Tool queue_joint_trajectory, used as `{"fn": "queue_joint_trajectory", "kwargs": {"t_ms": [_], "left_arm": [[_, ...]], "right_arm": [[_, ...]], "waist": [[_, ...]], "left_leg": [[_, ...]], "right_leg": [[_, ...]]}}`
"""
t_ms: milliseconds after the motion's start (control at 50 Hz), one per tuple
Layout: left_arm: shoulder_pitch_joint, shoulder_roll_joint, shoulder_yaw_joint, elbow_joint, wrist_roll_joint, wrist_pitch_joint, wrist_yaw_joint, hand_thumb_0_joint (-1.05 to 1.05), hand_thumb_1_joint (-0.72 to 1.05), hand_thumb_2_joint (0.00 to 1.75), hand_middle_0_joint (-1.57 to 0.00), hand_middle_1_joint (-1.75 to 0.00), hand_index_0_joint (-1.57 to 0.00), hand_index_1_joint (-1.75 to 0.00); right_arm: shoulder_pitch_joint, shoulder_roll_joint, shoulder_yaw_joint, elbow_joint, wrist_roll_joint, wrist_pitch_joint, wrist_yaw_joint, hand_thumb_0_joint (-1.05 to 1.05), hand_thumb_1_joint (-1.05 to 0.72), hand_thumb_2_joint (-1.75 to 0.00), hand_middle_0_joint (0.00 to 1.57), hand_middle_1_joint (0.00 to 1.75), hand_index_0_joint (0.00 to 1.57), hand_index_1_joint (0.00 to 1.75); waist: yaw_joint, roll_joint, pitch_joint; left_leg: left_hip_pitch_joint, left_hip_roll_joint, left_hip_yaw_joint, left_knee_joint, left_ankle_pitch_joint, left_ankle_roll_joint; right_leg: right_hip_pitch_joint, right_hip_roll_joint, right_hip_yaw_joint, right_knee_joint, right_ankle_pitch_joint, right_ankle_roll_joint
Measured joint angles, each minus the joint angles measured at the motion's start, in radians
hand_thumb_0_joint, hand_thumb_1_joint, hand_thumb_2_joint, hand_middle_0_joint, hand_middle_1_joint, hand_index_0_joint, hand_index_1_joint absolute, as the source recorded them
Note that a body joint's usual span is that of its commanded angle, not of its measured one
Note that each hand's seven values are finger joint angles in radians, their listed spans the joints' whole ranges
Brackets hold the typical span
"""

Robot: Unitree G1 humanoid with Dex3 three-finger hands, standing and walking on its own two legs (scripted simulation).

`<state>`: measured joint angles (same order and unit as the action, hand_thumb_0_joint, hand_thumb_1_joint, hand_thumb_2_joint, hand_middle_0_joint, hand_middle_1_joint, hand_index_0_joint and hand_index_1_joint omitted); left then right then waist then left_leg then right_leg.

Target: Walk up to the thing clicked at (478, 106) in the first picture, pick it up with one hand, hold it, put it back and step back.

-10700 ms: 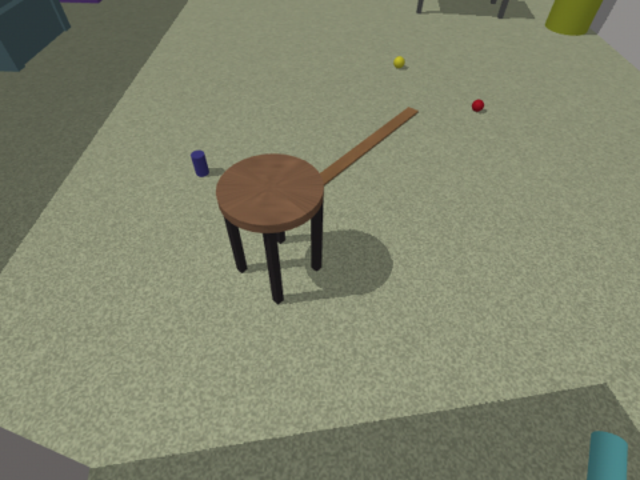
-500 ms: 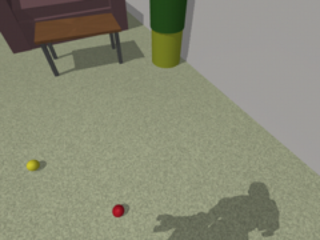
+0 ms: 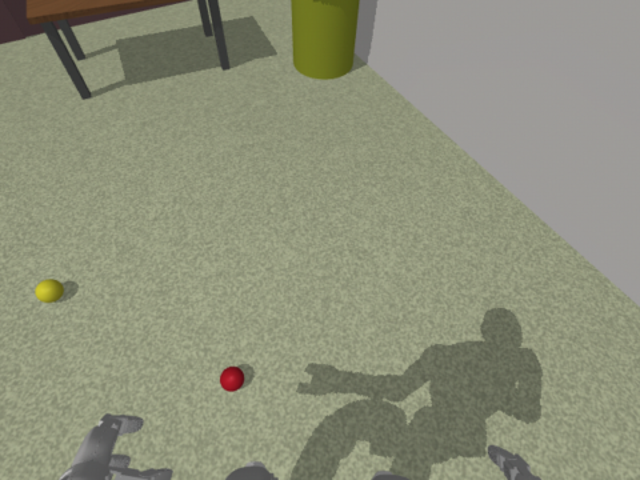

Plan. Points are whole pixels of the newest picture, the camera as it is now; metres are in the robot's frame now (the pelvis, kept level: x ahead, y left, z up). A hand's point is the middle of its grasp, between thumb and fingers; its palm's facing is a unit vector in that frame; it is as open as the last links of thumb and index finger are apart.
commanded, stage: rise first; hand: left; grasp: from above
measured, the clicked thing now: (232, 378) +0.42 +0.25 -0.71
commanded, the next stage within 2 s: none
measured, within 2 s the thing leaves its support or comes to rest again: neither
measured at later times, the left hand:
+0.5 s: hand out of the picture +0.13 +0.27 -0.21, palm faces -0.20 -0.84 -0.51, open 14.1 cm
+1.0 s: hand (175, 424) +0.25 +0.30 -0.41, palm faces -0.44 -0.39 -0.81, open 14.1 cm
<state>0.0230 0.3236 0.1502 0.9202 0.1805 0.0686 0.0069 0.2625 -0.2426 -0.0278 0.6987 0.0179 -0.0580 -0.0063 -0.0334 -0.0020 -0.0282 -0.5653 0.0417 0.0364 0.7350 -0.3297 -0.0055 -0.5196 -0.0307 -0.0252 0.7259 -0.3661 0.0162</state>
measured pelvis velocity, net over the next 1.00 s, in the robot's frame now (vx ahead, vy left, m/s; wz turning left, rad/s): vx -0.07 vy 0.00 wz -0.04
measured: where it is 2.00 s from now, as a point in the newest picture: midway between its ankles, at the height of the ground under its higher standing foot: outside the picture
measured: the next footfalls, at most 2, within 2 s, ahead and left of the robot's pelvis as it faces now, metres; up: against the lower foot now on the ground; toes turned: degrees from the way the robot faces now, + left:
none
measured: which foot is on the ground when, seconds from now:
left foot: down 0.00-1.00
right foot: down 0.00-1.00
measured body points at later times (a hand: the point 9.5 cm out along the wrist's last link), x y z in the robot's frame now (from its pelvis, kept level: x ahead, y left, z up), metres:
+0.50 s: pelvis -0.01 +0.01 -0.08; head +0.10 +0.02 +0.36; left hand +0.14 +0.31 -0.18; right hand +0.18 -0.24 -0.17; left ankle +0.02 +0.12 -0.71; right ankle -0.01 -0.13 -0.71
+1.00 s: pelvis -0.07 +0.00 -0.27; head +0.13 +0.01 +0.13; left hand +0.27 +0.32 -0.37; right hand +0.10 -0.27 -0.40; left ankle +0.02 +0.12 -0.71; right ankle -0.01 -0.13 -0.71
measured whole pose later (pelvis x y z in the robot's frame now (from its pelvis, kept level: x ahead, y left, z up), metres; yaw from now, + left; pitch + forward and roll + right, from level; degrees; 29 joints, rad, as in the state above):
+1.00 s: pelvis -0.07 +0.00 -0.27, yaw -3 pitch +34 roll -4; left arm -0.32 0.52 0.14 0.80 0.79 -0.14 0.13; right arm 0.06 -0.28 -0.06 0.69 -0.02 -0.16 0.05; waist -0.01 0.01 -0.16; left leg -1.89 0.07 -0.05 1.94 -0.65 0.00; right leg -1.81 -0.02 -0.04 1.93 -0.71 0.01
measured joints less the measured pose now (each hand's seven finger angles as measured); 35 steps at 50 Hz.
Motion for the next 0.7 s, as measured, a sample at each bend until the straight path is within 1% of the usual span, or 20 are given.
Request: {"fn": "queue_joint_trajectory", "kwargs": {"t_ms": [100, 200, 360, 500, 580, 640, 700], "left_arm": [[0.062, -0.007, 0.006, -0.116, 0.024, 0.007, 0.004, 0.00, -0.34, 0.97, -0.08, -1.04, -0.08, -1.03], [0.125, -0.012, 0.001, -0.239, 0.055, 0.031, 0.008, 0.00, -0.46, 0.99, -0.08, -1.06, -0.07, -1.06], [0.198, -0.007, -0.014, -0.383, 0.090, 0.084, 0.012, 0.00, -0.52, 0.98, -0.07, -1.07, -0.07, -1.07], [0.233, 0.004, -0.025, -0.472, 0.123, 0.099, 0.015, 0.00, -0.52, 0.97, -0.07, -1.08, -0.07, -1.08], [0.201, 0.024, -0.031, -0.450, 0.174, 0.073, 0.019, 0.00, -0.52, 0.96, -0.07, -1.09, -0.07, -1.08], [0.143, 0.046, -0.029, -0.395, 0.233, 0.027, 0.026, 0.00, -0.52, 0.96, -0.06, -1.09, -0.07, -1.08], [0.076, 0.072, -0.029, -0.344, 0.304, -0.028, 0.042, 0.00, -0.51, 0.96, -0.06, -1.09, -0.06, -1.08]], "right_arm": [[-0.008, -0.005, -0.010, -0.040, -0.007, -0.027, -0.003, 0.01, -0.87, -0.89, 0.20, 0.30, 0.20, 0.30], [-0.033, -0.005, -0.015, -0.069, -0.011, -0.044, -0.010, 0.01, -0.87, -0.89, 0.20, 0.30, 0.20, 0.30], [-0.069, 0.004, -0.004, -0.114, -0.014, -0.075, -0.014, 0.01, -0.87, -0.89, 0.20, 0.30, 0.20, 0.30], [-0.091, 0.008, 0.003, -0.142, -0.016, -0.098, -0.009, 0.01, -0.87, -0.89, 0.20, 0.30, 0.20, 0.30], [-0.106, 0.000, 0.008, -0.147, -0.018, -0.115, -0.003, 0.01, -0.87, -0.89, 0.20, 0.30, 0.20, 0.30], [-0.122, -0.010, 0.006, -0.142, -0.019, -0.131, 0.009, 0.01, -0.86, -0.89, 0.20, 0.30, 0.20, 0.30], [-0.143, -0.023, 0.001, -0.125, -0.021, -0.143, 0.023, 0.01, -0.85, -0.89, 0.20, 0.30, 0.20, 0.30]], "waist": [[0.005, 0.001, -0.027], [0.010, 0.002, -0.048], [0.011, 0.006, -0.077], [0.011, 0.008, -0.099], [0.010, 0.008, -0.116], [0.011, 0.003, -0.135], [0.011, -0.001, -0.154]], "left_leg": [[-0.132, 0.002, -0.006, 0.150, -0.068, 0.003], [-0.233, 0.006, -0.015, 0.265, -0.120, 0.004], [-0.357, 0.012, -0.031, 0.390, -0.172, 0.005], [-0.473, 0.013, -0.042, 0.497, -0.209, 0.005], [-0.570, 0.011, -0.047, 0.577, -0.231, 0.006], [-0.675, 0.011, -0.048, 0.663, -0.253, 0.007], [-0.797, 0.010, -0.050, 0.766, -0.278, 0.006]], "right_leg": [[-0.127, -0.002, 0.000, 0.146, -0.067, 0.004], [-0.222, -0.001, -0.003, 0.253, -0.117, 0.005], [-0.335, 0.002, -0.013, 0.367, -0.168, 0.005], [-0.445, 0.002, -0.019, 0.471, -0.208, 0.005], [-0.541, -0.001, -0.019, 0.555, -0.234, 0.005], [-0.647, -0.004, -0.015, 0.647, -0.261, 0.005], [-0.770, -0.006, -0.011, 0.756, -0.292, 0.005]]}}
